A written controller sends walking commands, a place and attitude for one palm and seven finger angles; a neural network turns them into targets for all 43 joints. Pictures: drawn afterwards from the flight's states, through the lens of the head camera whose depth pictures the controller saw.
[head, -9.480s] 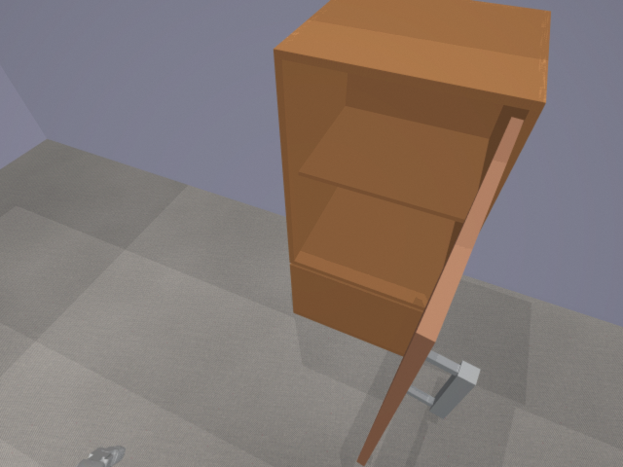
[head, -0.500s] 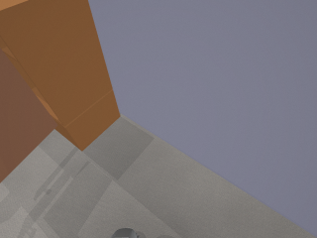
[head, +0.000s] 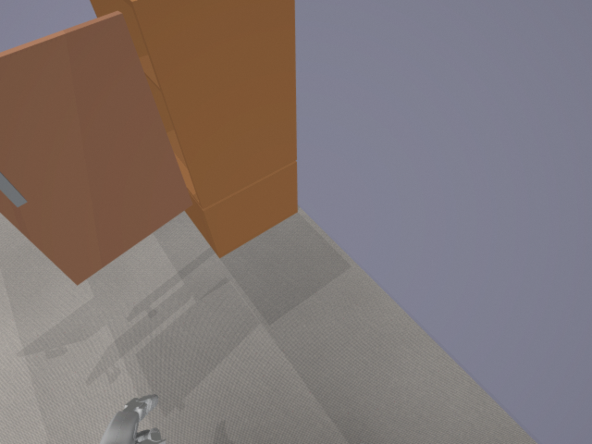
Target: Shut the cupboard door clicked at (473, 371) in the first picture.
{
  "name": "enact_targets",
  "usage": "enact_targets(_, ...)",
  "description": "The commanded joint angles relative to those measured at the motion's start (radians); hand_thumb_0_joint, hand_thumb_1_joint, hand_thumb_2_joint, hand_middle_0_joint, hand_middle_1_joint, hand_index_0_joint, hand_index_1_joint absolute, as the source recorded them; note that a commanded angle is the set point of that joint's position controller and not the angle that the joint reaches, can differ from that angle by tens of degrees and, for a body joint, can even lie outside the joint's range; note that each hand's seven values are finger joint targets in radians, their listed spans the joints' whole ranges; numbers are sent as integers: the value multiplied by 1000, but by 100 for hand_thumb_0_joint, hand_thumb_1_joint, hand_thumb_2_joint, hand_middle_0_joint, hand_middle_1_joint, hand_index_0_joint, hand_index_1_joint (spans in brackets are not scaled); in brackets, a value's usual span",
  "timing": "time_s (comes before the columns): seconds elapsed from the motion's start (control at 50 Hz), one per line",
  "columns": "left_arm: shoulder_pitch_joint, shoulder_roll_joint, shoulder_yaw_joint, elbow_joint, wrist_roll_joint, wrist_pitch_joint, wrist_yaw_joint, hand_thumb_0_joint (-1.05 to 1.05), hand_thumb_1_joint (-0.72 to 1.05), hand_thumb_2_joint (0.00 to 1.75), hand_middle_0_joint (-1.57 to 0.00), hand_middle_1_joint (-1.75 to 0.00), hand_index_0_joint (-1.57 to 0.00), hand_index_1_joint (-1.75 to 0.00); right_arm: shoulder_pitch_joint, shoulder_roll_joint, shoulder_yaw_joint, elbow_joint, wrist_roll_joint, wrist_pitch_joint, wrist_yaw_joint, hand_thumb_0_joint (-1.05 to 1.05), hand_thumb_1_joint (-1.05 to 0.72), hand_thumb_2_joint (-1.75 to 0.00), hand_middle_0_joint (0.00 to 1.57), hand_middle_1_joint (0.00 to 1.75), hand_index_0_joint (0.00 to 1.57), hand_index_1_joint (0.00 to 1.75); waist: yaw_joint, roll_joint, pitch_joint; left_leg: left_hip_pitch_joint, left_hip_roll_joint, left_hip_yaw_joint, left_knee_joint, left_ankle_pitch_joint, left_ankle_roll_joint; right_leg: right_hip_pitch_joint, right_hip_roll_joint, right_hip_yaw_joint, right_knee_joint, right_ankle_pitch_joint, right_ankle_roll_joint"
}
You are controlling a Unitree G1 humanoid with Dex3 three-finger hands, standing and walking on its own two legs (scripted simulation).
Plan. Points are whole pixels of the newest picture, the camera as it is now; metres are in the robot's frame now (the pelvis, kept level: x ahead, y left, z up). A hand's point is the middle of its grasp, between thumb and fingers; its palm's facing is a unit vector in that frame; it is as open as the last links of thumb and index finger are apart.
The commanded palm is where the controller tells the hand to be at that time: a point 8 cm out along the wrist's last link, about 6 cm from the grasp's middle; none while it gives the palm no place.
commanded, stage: turn to face it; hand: left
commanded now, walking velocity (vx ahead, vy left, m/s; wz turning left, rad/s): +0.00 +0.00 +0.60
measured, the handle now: out of the picture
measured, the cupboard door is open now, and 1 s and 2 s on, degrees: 100 100 100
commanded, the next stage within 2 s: take the last steps up to it in 0.82 s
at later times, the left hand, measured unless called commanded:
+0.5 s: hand out of the picture -0.06 +0.25 -0.19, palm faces +0.33 -0.90 -0.27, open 7.4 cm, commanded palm none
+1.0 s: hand out of the picture -0.04 +0.21 -0.15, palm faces +0.48 -0.84 -0.26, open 7.4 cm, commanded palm none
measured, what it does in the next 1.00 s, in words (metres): steps on the spot, turning left: right foot, then left foot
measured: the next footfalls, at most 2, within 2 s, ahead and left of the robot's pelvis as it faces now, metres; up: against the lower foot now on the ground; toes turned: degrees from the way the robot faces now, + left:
right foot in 0.04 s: +0.05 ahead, -0.13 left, +0.00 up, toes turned -1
left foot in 0.44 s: -0.01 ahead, +0.14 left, +0.00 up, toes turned +20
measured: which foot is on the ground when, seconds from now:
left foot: down 0.00-0.04, up 0.06-0.42, down 0.44-0.90, up 0.92-1.00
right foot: up 0.00-0.02, down 0.04-0.44, up 0.46-0.88, down 0.90-1.00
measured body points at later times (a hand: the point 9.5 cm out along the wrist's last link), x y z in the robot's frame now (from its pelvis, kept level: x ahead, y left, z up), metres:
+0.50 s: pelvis -0.02 +0.03 -0.01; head +0.01 +0.06 +0.44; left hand -0.07 +0.30 -0.16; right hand +0.16 -0.19 -0.13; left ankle -0.05 +0.12 -0.73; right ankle +0.01 -0.13 -0.70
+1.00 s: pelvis -0.03 +0.00 +0.00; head -0.01 -0.02 +0.45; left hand -0.07 +0.25 -0.13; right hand +0.12 -0.20 -0.16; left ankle -0.08 +0.11 -0.69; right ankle +0.02 -0.09 -0.73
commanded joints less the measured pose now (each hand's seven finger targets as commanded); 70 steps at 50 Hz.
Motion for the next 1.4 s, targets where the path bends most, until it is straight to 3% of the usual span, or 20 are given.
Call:
enact_targets(0.0, 174, 219, 55, -42, 15, -51, 21, 0, 90, 90, -20, -30, -20, -30, -22, -121, -52, -104, 19, -30, -7, 0, -90, -90, 20, 30, 20, 30, 75, -170, -180, -232, 60, -81, 183, 40, 1, 416, -241, 221, -419, 261, -79)
enact_targets(0.02, 173, 272, 60, -50, 20, -48, 21, 0, 90, 90, -20, -30, -20, -30, -22, -103, -50, -128, 12, -28, -7, 0, -90, -90, 20, 30, 20, 30, 74, -314, -155, -323, -32, 67, 407, -357, -52, 364, -463, 399, -431, 375, -208)
enact_targets(0.04, 149, 243, 62, -60, 12, -47, 23, 0, 90, 90, -20, -30, -20, -30, -21, -150, -61, -111, 2, -12, -7, 0, -90, -90, 20, 30, 20, 30, 66, -264, -130, -287, 29, 19, 577, -336, -41, 222, -462, 370, -453, 244, -249)
enact_targets(0.12, 4, 143, 34, -87, 18, -45, 21, 0, 90, 90, -20, -30, -20, -30, -4, -114, -52, -63, -4, 6, 19, 0, -90, -90, 20, 30, 20, 30, -6, -213, -18, -268, 86, 94, 714, -148, -68, 87, -293, 92, -421, 239, -191)
enact_targets(0.3, 158, 214, 55, -20, 27, -33, 14, 0, 90, 90, -20, -30, -20, -30, -107, -80, -22, -91, 12, -7, 20, 0, -90, -90, 20, 30, 20, 30, 78, -267, -87, -141, 82, 227, 279, -230, -76, 247, -336, -27, -317, 519, -210)
enact_targets(0.36, 150, 221, 61, -9, 20, -25, 11, 0, 90, 90, -20, -30, -20, -30, -24, -92, -20, -72, 11, -24, 12, 0, -90, -90, 20, 30, 20, 30, 39, -242, -143, 18, 64, 262, 20, -83, -60, 231, -323, -96, -186, 565, -148)
enact_targets(0.38, 147, 208, 60, -11, 10, -18, 8, 0, 90, 90, -20, -30, -20, -30, 23, -124, -28, -58, 10, -32, 13, 0, -90, -90, 20, 30, 20, 30, 7, -156, -164, 162, 84, 234, -121, 57, -46, 133, -299, -132, -80, 483, -97)
enact_targets(0.42, 92, 90, 25, -78, 7, -10, 1, 0, 90, 90, -20, -30, -20, -30, 129, -309, -68, -49, 6, -37, 3, 0, -90, -90, 20, 30, 20, 30, -58, 315, -176, 329, 489, -242, -191, 649, 161, -261, -106, -128, 288, -296, 16)
enact_targets(0.54, 95, 103, 31, 25, 8, -2, -3, 0, 90, 90, -20, -30, -20, -30, -16, -186, -27, -54, 2, -47, -29, 0, -90, -90, 20, 30, 20, 30, 18, 123, -107, 161, 303, -37, -181, 524, 143, -186, -88, -9, 423, -21, 10)
enact_targets(0.82, 129, 59, 15, 47, -1, -23, 12, 0, 90, 90, -20, -30, -20, -30, 1, -153, -33, -17, -1, -32, -28, 0, -90, -90, 20, 30, 20, 30, 34, 104, -107, 43, 260, -164, -140, 390, 140, 138, 6, -34, -144, 77, -19)
enact_targets(0.86, 186, 108, 22, 66, 8, -42, 21, 0, 90, 90, -20, -30, -20, -30, 2, -96, -26, -12, 14, -37, -22, 0, -90, -90, 20, 30, 20, 30, 60, -37, -129, -79, 161, -85, -6, 172, 49, 316, -101, 54, -387, 226, -43)
enact_targets(0.88, 192, 183, 37, 67, 20, -49, 26, 0, 90, 90, -20, -30, -20, -30, 14, -35, -15, -30, 20, -39, -17, 0, -90, -90, 20, 30, 20, 30, 56, -263, -114, -226, 20, 70, 159, -118, -21, 355, -326, 286, -434, 302, -140)
enact_targets(0.9, 184, 201, 42, 50, 17, -46, 24, 0, 90, 90, -20, -30, -20, -30, -5, -66, -26, -37, 9, -21, -22, 0, -90, -90, 20, 30, 20, 30, 69, -264, -86, -209, 18, 71, 345, -322, -34, 215, -443, 344, -467, 304, -243)
enact_targets(0.92, 165, 182, 46, 47, 12, -48, 25, 0, 90, 90, -20, -30, -20, -30, -20, -81, -32, -25, -1, -5, -20, 0, -90, -90, 20, 30, 20, 30, 67, -262, -59, -217, 45, 35, 472, -304, -29, 138, -411, 355, -505, 151, -256)
enact_targets(1.02, 142, 100, 33, 61, 15, -69, 12, 0, 90, 90, -20, -30, -20, -30, 28, -68, -33, 28, -13, -12, 12, 0, -90, -90, 20, 30, 20, 30, 39, -203, 12, -284, 112, 116, 602, -64, -57, 147, -280, 152, -547, -83, -163)
enact_targets(1.2, 326, 117, 34, 175, 32, -86, 2, 0, 90, 90, -20, -30, -20, -30, -78, -10, -6, 4, -1, -47, 26, 0, -90, -90, 20, 30, 20, 30, 108, -224, 6, -176, 120, 231, 179, -133, -50, 224, -295, 105, -549, -51, -191)
enact_targets(1.28, 284, 112, 35, 197, 19, -71, 0, 0, 90, 90, -20, -30, -20, -30, 81, -10, 2, 60, 3, -74, 11, 0, -90, -90, 20, 30, 20, 30, 32, -170, -46, 187, 72, 314, -117, -21, -40, 54, -223, -5, -408, -64, -141)
enact_targets(1.32, 249, 12, 14, 172, 13, -62, -9, 0, 90, 90, -20, -30, -20, -30, 276, -139, -30, 121, -2, -88, -11, 0, -90, -90, 20, 30, 20, 30, -64, 197, -82, 445, 325, -23, -240, -192, 32, -228, -79, -145, -29, -120, -61)
enact_targets(1.34, 180, -16, 1, 129, 16, -64, -10, 0, 90, 90, -20, -30, -20, -30, 375, -209, -41, 141, -7, -82, -19, 0, -90, -90, 20, 30, 20, 30, -100, 256, -28, 416, 476, -217, -351, -221, 117, -355, -28, -144, 179, -210, -51)
enact_targets(1.38, 89, 9, 11, 126, 21, -59, -9, 0, 90, 90, -20, -30, -20, -30, 300, -148, -21, 145, -8, -84, -34, 0, -90, -90, 20, 30, 20, 30, -76, 214, 70, 263, 477, -227, -399, -274, 158, -402, -97, -22, 376, -105, -73)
